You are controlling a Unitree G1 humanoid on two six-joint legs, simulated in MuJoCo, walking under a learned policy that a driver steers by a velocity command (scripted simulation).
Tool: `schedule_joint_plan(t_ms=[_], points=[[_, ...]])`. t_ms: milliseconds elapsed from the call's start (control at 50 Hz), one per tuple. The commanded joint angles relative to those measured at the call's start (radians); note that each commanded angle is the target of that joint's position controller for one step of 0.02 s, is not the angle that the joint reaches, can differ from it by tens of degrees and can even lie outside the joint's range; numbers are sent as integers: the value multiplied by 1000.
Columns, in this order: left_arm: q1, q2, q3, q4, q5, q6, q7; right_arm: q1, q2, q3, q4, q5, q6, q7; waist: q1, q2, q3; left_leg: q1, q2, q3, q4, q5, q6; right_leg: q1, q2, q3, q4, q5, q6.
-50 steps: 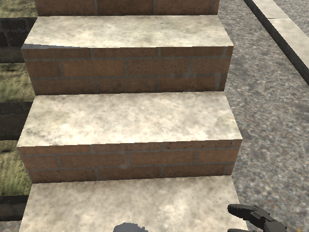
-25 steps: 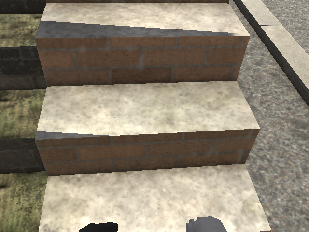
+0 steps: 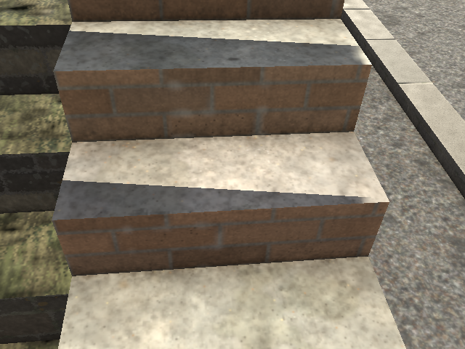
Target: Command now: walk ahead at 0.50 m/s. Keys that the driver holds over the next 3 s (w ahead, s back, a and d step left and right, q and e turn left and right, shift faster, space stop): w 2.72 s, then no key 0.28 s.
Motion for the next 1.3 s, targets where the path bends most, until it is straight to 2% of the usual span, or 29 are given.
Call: schedule_joint_plan(t_ms=[20,80,140,200,220,240,260,280,320,360,380,460,580,640,660,720,760,780,800,820,860,900,960,1040,1120,1180,1240,1280,1300], points=[[10,34,-10,-20,-11,-36,-18,-99,43,38,-110,8,21,-15,-21,16,249,-343,45,44,121,-112,9,24,-308,301,-408,-34,-91],[38,13,-22,-23,-17,-23,6,-264,12,47,-207,-1,38,16,22,-26,225,-121,100,212,-294,-13,-19,-96,-225,181,-540,80,-84],[18,25,-25,-79,-84,-2,40,-159,18,65,-130,18,40,30,0,-119,33,544,49,322,-896,-122,37,-65,-179,9,-552,1076,-137],[90,240,32,-129,-84,-25,42,197,-43,33,-33,-3,34,35,-136,-238,-276,824,-65,288,-1222,-183,45,319,-324,70,-56,1804,-169],[54,287,58,-159,-55,-33,30,278,-113,0,22,-22,20,42,-161,-219,-314,963,-34,143,-1349,-221,22,250,-289,114,153,1585,-156],[109,155,48,-215,-64,-35,-1,390,-250,-58,88,-45,31,21,-140,12,-331,1173,224,-411,-1614,-326,122,-149,-156,142,475,1032,-71],[-81,168,67,-276,-44,-17,-17,439,-317,-101,137,-38,70,12,-220,91,-337,1156,322,-878,-2035,-766,166,-378,30,165,1032,255,-39],[-227,74,58,-383,1,-17,-23,301,-301,-97,160,-12,65,10,-157,86,-204,1047,362,-850,-2089,-719,146,-602,16,319,1520,222,-25],[-365,-69,10,-529,6,-25,4,187,-134,-60,282,-42,7,10,-24,11,129,782,354,-551,-2037,-518,52,-826,-36,339,1739,259,-68],[-244,-135,-24,-522,4,-3,20,206,62,-7,390,-58,-25,26,88,-39,224,667,283,-296,-2015,-355,-33,-863,-51,351,1708,246,-88],[-189,-142,-30,-493,-8,14,30,228,70,-2,402,-53,-34,32,111,-62,230,659,268,-214,-2013,-248,-41,-875,-46,346,1711,263,-88],[-256,-172,-53,-490,-60,39,53,345,-17,3,457,-31,-88,45,93,-48,234,804,282,-65,-2060,-2,-30,-1137,7,274,1947,218,-83],[-569,-136,-58,-631,-23,89,25,500,-51,-4,485,-26,-76,29,25,51,210,909,210,88,-2181,31,-52,-1138,-70,56,1556,252,-63],[-582,-113,-62,-645,-25,116,30,624,-61,-17,520,-6,-58,-24,-22,196,123,1172,240,126,-2330,479,45,-935,-118,-16,1264,56,-99],[-557,-104,-62,-607,-43,108,18,533,-60,-7,459,15,-55,-29,8,119,92,1180,219,226,-2280,890,26,-787,-99,-69,1067,-23,-119],[-300,-70,-52,-496,-71,97,11,526,-184,-28,406,20,-71,-26,126,247,-133,1278,293,229,-1946,1803,59,-315,44,-100,702,-151,-135],[-81,43,1,-421,-27,90,3,484,-242,-62,369,20,-82,-2,228,280,-213,1126,276,149,-1541,1554,14,26,-37,246,461,-98,-153],[-24,129,33,-373,-16,108,14,510,-152,-66,325,29,-66,38,175,33,-256,771,84,135,-1213,664,-55,165,-250,811,43,-379,-217],[-48,183,74,-346,-15,117,21,317,-117,-76,268,8,-48,52,212,-31,-246,585,-66,45,-587,141,-113,108,-361,1260,-415,-632,-220],[-235,156,62,-345,-23,94,3,240,-51,-67,159,-44,-52,52,91,-20,-132,451,-12,-58,-258,193,-111,-29,-391,1153,-420,-663,-185],[-272,3,31,-206,-4,55,6,105,-12,-45,49,-42,-55,37,22,57,194,240,29,-36,-132,193,-52,-284,-346,752,-271,-424,-155],[-186,-110,-3,-100,19,26,11,174,45,-6,36,-28,-32,29,-59,105,232,217,40,-74,-176,237,-7,-330,-275,495,-226,-160,-70],[-100,-76,-15,-55,9,-14,-4,196,63,19,68,-6,-5,27,-67,67,266,28,16,-36,-165,171,9,-220,-259,341,-263,18,-42],[46,10,-26,-16,-7,-36,-29,-1,65,37,-23,11,23,-11,-12,5,225,-313,-16,45,165,-8,15,37,-280,303,-335,75,-49],[100,-10,-36,-10,-19,-17,-5,-252,32,51,-155,11,41,23,42,-73,204,-124,38,266,-275,90,-16,-63,-187,156,-457,248,-9],[101,-9,-32,-39,-71,-8,38,-149,17,64,-86,30,40,27,-6,-154,47,361,25,349,-756,-63,41,77,-169,-27,-485,1213,-37],[109,172,3,-98,-89,-40,52,156,-53,45,25,43,41,26,-149,-277,-194,701,-74,324,-1087,-184,47,314,-299,66,-126,2045,-140],[110,189,30,-139,-45,-52,17,293,-169,-9,106,0,42,32,-172,-200,-275,1036,1,-8,-1354,-121,60,163,-254,138,278,1608,-99],[109,64,25,-177,-38,-32,-23,342,-250,-48,176,-6,72,14,-127,73,-259,1151,214,-533,-1723,-306,172,-223,-29,110,677,521,-41]])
